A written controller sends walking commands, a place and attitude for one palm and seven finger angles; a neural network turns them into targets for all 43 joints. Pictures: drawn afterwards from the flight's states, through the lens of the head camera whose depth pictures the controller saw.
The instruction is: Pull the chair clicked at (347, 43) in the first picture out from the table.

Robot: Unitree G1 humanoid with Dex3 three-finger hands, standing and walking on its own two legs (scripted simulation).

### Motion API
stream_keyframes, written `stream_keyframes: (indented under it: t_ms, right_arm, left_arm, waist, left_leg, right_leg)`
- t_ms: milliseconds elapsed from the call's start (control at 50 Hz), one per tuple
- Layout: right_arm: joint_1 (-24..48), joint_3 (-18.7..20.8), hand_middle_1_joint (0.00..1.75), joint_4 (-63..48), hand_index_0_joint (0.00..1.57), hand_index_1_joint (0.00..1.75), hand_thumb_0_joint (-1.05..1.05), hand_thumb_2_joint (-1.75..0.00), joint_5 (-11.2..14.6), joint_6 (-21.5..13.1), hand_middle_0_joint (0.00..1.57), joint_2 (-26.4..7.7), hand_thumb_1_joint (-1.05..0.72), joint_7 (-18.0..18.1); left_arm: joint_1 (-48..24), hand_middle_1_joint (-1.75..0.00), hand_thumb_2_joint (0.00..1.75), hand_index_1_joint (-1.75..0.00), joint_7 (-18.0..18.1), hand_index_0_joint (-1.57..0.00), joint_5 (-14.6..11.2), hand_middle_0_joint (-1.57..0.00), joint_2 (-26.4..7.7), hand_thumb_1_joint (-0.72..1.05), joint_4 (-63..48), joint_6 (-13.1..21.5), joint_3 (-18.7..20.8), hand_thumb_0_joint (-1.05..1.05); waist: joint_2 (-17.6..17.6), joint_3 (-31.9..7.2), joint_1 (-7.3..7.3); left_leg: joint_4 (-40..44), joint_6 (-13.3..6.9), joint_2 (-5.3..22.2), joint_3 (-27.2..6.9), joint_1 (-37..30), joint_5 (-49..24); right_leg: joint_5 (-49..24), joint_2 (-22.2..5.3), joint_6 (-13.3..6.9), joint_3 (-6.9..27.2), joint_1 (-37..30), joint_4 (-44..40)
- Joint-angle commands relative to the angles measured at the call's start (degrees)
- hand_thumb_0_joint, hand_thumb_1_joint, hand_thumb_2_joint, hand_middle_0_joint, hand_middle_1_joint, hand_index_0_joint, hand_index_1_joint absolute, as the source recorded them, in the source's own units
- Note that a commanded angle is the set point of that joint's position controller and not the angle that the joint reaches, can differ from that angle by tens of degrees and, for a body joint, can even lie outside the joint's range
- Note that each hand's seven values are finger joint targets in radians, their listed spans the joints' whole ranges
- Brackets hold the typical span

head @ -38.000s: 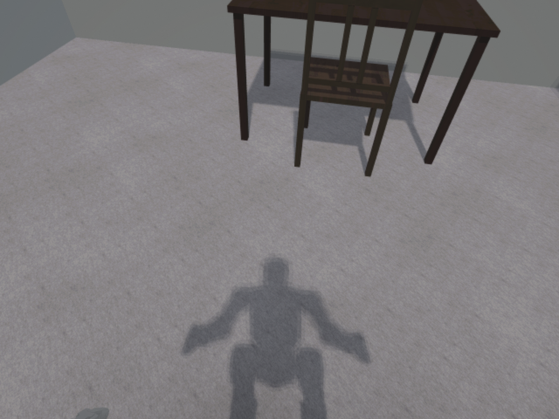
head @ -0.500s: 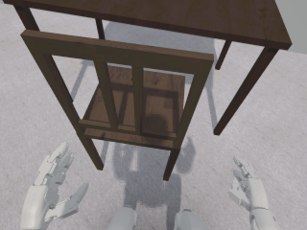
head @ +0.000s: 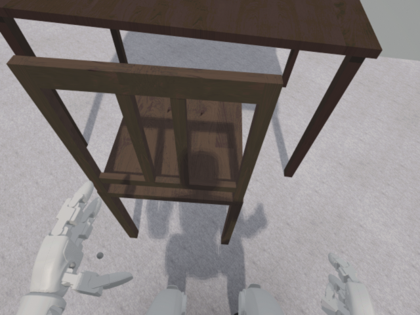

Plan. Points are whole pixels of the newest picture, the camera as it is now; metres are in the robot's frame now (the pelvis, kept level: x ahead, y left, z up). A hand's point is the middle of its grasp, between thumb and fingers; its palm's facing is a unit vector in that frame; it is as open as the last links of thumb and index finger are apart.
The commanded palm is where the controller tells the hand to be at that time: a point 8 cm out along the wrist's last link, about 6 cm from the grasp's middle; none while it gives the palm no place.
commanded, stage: raise the hand toward the chair's back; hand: left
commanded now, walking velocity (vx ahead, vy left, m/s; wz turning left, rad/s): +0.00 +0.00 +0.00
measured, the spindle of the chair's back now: (140, 144) +0.46 +0.18 +0.01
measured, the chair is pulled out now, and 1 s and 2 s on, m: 0.22 0.22 0.22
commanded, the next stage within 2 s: aim the fingers beside a spindle in 1.06 s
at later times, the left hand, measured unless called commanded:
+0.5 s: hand (83, 234) +0.24 +0.22 +0.06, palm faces -0.01 -1.00 -0.06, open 16.9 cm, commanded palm +0.22 +0.27 +0.06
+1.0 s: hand (89, 228) +0.25 +0.21 +0.05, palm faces -0.01 -1.00 -0.05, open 16.9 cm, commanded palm +0.23 +0.27 +0.06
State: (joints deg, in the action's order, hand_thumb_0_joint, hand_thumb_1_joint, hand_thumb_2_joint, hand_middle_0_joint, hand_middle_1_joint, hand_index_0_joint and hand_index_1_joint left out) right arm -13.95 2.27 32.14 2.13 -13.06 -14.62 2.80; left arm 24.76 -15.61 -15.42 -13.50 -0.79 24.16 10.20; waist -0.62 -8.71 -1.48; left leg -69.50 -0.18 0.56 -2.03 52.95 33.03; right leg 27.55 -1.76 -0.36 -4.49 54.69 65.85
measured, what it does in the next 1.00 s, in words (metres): stands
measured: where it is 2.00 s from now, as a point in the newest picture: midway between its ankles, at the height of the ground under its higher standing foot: outside the picture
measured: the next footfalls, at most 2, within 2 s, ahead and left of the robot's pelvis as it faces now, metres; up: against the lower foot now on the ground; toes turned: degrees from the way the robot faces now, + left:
none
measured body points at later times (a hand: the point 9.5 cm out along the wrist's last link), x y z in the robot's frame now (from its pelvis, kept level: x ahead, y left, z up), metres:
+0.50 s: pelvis +0.01 +0.01 +0.01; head +0.07 +0.03 +0.46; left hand +0.24 +0.27 +0.06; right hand +0.19 -0.22 -0.06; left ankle +0.01 +0.11 -0.64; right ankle +0.04 -0.12 -0.64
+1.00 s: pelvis +0.01 +0.01 +0.01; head +0.08 +0.02 +0.46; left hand +0.25 +0.27 +0.06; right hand +0.18 -0.24 -0.06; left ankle +0.01 +0.11 -0.64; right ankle +0.04 -0.12 -0.64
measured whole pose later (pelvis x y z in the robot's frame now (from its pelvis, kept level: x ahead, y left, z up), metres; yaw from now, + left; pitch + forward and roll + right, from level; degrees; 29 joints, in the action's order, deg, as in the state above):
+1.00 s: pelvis +0.01 +0.01 +0.01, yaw +0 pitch +16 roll -3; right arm -13.8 -0.4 30.7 1.8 -11.7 -14.3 1.9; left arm 17.1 -17.4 -16.4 -15.7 4.7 21.9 13.1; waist -1.3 -8.4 -1.6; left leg -65.4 -0.5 0.6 -2.4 49.3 32.0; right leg 26.3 -1.6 0.1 -4.9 50.4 60.9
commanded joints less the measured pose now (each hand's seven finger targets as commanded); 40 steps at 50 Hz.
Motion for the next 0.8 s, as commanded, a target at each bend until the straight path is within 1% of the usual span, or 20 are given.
stream_keyframes:
  t_ms: [0,40,80,140,180,240,300,360,380,420,460,480,500,540,560,580,620,660,720,780]
  right_arm:
    - [3.92,1.68,0.3,-10.13,0.2,0.3,0.0,-0.9,-0.07,-3.36,0.2,-6.43,-0.9,0.29]
    - [3.67,1.59,0.3,-10.33,0.2,0.3,0.0,-0.9,-0.2,-3.12,0.2,-6.54,-0.9,0.01]
    - [3.56,1.51,0.3,-10.66,0.2,0.3,0.0,-0.9,-0.25,-2.64,0.2,-6.68,-0.9,-0.15]
    - [3.21,1.21,0.3,-11.32,0.2,0.3,0.0,-0.9,-0.18,-1.99,0.2,-6.97,-0.9,-0.19]
    - [3.23,1.1,0.3,-11.4,0.2,0.3,0.0,-0.9,-0.29,-1.73,0.2,-7.06,-0.9,-0.19]
    - [2.89,0.72,0.3,-11.79,0.2,0.3,0.0,-0.9,-0.32,-1.43,0.2,-6.87,-0.9,-0.19]
    - [2.72,0.46,0.3,-11.48,0.2,0.3,0.0,-0.9,-0.37,-1.31,0.2,-7.09,-0.9,-0.11]
    - [2.66,0.29,0.3,-11.36,0.2,0.3,0.0,-0.9,-0.26,-1.41,0.2,-7.34,-0.9,0.0]
    - [2.81,0.29,0.3,-11.08,0.2,0.3,0.0,-0.9,-0.23,-1.46,0.2,-7.36,-0.9,0.03]
    - [2.48,0.28,0.3,-10.97,0.2,0.3,0.0,-0.9,-0.14,-1.65,0.2,-7.43,-0.9,0.14]
    - [2.09,0.37,0.3,-10.59,0.2,0.3,0.0,-0.9,-0.17,-1.89,0.2,-7.4,-0.9,0.15]
    - [2.25,0.39,0.3,-10.23,0.2,0.3,0.0,-0.9,-0.26,-1.87,0.2,-7.51,-0.9,0.12]
    - [2.04,0.4,0.3,-10.22,0.2,0.3,0.0,-0.9,-0.17,-1.9,0.2,-7.59,-0.9,0.11]
    - [1.93,0.52,0.3,-9.82,0.2,0.3,0.0,-0.9,-0.17,-2.12,0.2,-7.67,-0.9,0.1]
    - [1.89,0.55,0.3,-9.84,0.2,0.3,0.0,-0.9,-0.16,-2.14,0.2,-7.53,-0.9,0.05]
    - [2.07,0.65,0.3,-9.75,0.2,0.3,0.0,-0.9,-0.12,-2.16,0.2,-7.67,-0.9,-0.01]
    - [2.05,0.73,0.3,-9.86,0.2,0.3,0.0,-0.9,0.02,-1.92,0.2,-7.62,-0.9,-0.18]
    - [2.08,0.82,0.3,-10.13,0.2,0.3,0.0,-0.9,-0.02,-1.95,0.2,-7.84,-0.9,-0.22]
    - [1.92,0.87,0.3,-10.26,0.2,0.3,0.0,-0.9,-0.16,-1.85,0.2,-7.78,-0.9,-0.34]
    - [2.08,0.78,0.3,-9.98,0.2,0.3,0.0,-0.9,-0.34,-1.86,0.2,-7.76,-0.9,-0.31]
  left_arm:
    - [-2.69,-0.11,0.37,-0.11,1.23,-0.08,-0.82,-0.08,-7.15,-0.34,-13.48,4.84,4.34,0.0]
    - [-2.3,-0.1,0.35,-0.1,1.48,-0.07,-0.49,-0.07,-7.04,-0.38,-13.66,4.63,4.05,0.0]
    - [-2.69,-0.09,0.33,-0.09,1.45,-0.07,-0.18,-0.07,-6.99,-0.43,-12.34,3.54,3.63,0.0]
    - [-4.16,-0.08,0.3,-0.08,0.9,-0.06,0.17,-0.06,-7.11,-0.5,-12.17,2.27,3.18,0.0]
    - [-4.38,-0.08,0.3,-0.08,0.92,-0.06,0.24,-0.06,-8.16,-0.5,-11.79,1.68,4.33,0.0]
    - [-5.96,-0.08,0.3,-0.08,0.7,-0.06,-0.4,-0.06,-7.88,-0.5,-11.9,1.2,4.55,0.0]
    - [-7.34,-0.08,0.3,-0.08,0.3,-0.06,-0.48,-0.06,-8.44,-0.5,-10.73,0.95,5.06,0.0]
    - [-9.25,-0.08,0.3,-0.08,-0.67,-0.06,-0.97,-0.06,-8.71,-0.5,-9.93,0.91,5.27,0.0]
    - [-9.11,-0.08,0.3,-0.08,-0.74,-0.06,-0.96,-0.06,-9.86,-0.5,-8.75,0.69,6.41,0.0]
    - [-10.24,-0.08,0.3,-0.08,-1.42,-0.06,-1.38,-0.06,-9.54,-0.5,-9.2,0.71,6.09,0.0]
    - [-10.44,-0.08,0.3,-0.08,-1.7,-0.06,-1.75,-0.06,-9.9,-0.5,-9.58,0.81,6.77,0.0]
    - [-10.34,-0.08,0.3,-0.08,-1.64,-0.06,-1.69,-0.06,-10.73,-0.5,-8.12,0.5,7.67,0.0]
    - [-10.95,-0.08,0.3,-0.08,-1.89,-0.06,-1.81,-0.06,-10.1,-0.5,-8.36,0.54,7.05,0.0]
    - [-12.01,-0.08,0.3,-0.08,-2.05,-0.06,-2.1,-0.06,-10.84,-0.5,-8.68,0.81,7.81,0.0]
    - [-11.1,-0.08,0.3,-0.08,-2.19,-0.06,-2.3,-0.06,-10.14,-0.5,-7.74,0.62,7.56,0.0]
    - [-10.28,-0.08,0.3,-0.08,-2.05,-0.06,-2.23,-0.06,-10.84,-0.5,-7.1,0.53,8.23,0.0]
    - [-9.83,-0.08,0.3,-0.08,-2.27,-0.06,-2.53,-0.06,-9.12,-0.5,-5.74,0.14,7.01,0.0]
    - [-10.28,-0.08,0.3,-0.08,-2.07,-0.06,-2.26,-0.06,-9.8,-0.5,-6.51,0.35,7.2,0.0]
    - [-10.53,-0.08,0.3,-0.08,-1.52,-0.06,-2.0,-0.06,-10.44,-0.5,-7.01,0.95,7.73,0.0]
    - [-10.9,-0.08,0.3,-0.08,-1.0,-0.06,-2.03,-0.06,-11.29,-0.5,-6.98,1.78,8.51,0.0]
  waist:
    - [-3.53,-11.66,0.67]
    - [-5.14,-12.12,1.01]
    - [-3.8,-11.6,0.46]
    - [-4.71,-10.4,0.22]
    - [-4.3,-11.24,0.52]
    - [-4.07,-11.1,0.5]
    - [-3.44,-11.09,0.07]
    - [-3.6,-11.03,0.14]
    - [-3.23,-11.03,0.31]
    - [-3.16,-11.72,0.06]
    - [-4.29,-12.98,0.42]
    - [-2.94,-12.68,0.44]
    - [-3.26,-12.94,0.11]
    - [-4.11,-13.42,0.37]
    - [-4.21,-13.05,0.42]
    - [-3.48,-13.3,0.68]
    - [-2.82,-11.88,0.33]
    - [-3.84,-11.71,0.5]
    - [-2.99,-12.17,0.5]
    - [-3.8,-12.04,0.57]
  left_leg:
    - [12.79,-0.67,-1.16,-0.42,-6.38,-14.5]
    - [13.38,-0.32,-1.1,-0.66,-7.6,-15.89]
    - [13.65,-0.42,-0.99,-0.94,-7.92,-16.23]
    - [14.36,-0.06,-0.86,-1.18,-8.56,-15.89]
    - [14.43,-0.09,-0.81,-1.22,-9.07,-17.46]
    - [14.97,0.19,-0.85,-1.4,-9.62,-17.4]
    - [14.71,0.07,-0.79,-1.32,-9.37,-17.62]
    - [15.07,0.1,-0.92,-1.41,-9.2,-16.58]
    - [14.96,-0.03,-0.93,-1.22,-8.77,-16.53]
    - [15.14,0.0,-0.9,-1.27,-9.73,-17.84]
    - [15.15,0.26,-0.85,-1.24,-10.89,-20.62]
    - [15.15,0.13,-0.79,-1.39,-10.18,-20.99]
    - [15.19,0.12,-0.81,-1.26,-10.44,-20.59]
    - [15.48,0.36,-0.74,-1.36,-11.05,-21.37]
    - [15.58,0.32,-0.83,-1.12,-11.08,-21.5]
    - [15.57,0.25,-0.76,-1.31,-10.87,-22.21]
    - [15.91,0.17,-0.86,-0.91,-10.16,-20.32]
    - [16.15,0.22,-0.87,-0.87,-9.96,-19.64]
    - [16.29,0.18,-0.8,-0.98,-9.94,-19.96]
    - [15.87,-0.01,-0.88,-0.74,-9.34,-19.06]
  right_leg:
    - [-5.9,1.2,-1.21,0.89,-12.18,-9.66]
    - [-7.0,1.29,-1.41,0.36,-12.3,-9.26]
    - [-7.44,1.53,-1.32,0.03,-12.16,-9.61]
    - [-7.2,1.61,-1.37,-0.31,-11.7,-9.87]
    - [-8.45,1.74,-1.42,-0.33,-12.63,-9.84]
    - [-8.54,1.76,-1.37,-0.57,-12.97,-10.28]
    - [-8.93,1.81,-1.27,-0.49,-12.95,-10.45]
    - [-8.07,1.76,-1.34,-0.29,-13.28,-11.05]
    - [-8.03,1.82,-1.35,-0.07,-13.88,-11.15]
    - [-9.42,1.74,-1.3,-0.09,-14.4,-11.4]
    - [-11.6,1.67,-1.36,-0.14,-15.29,-11.18]
    - [-11.98,1.78,-1.31,-0.19,-15.69,-11.18]
    - [-11.7,1.74,-1.2,-0.15,-15.51,-11.33]
    - [-12.17,1.63,-1.27,-0.18,-15.84,-11.32]
    - [-12.35,1.61,-1.21,-0.18,-15.95,-11.61]
    - [-12.7,1.72,-1.28,-0.2,-16.38,-11.52]
    - [-11.68,1.72,-1.09,-0.16,-16.1,-12.16]
    - [-11.03,1.55,-1.18,-0.05,-16.05,-12.17]
    - [-11.35,1.6,-1.2,-0.13,-16.49,-11.95]
    - [-10.64,1.62,-1.25,0.29,-16.26,-12.05]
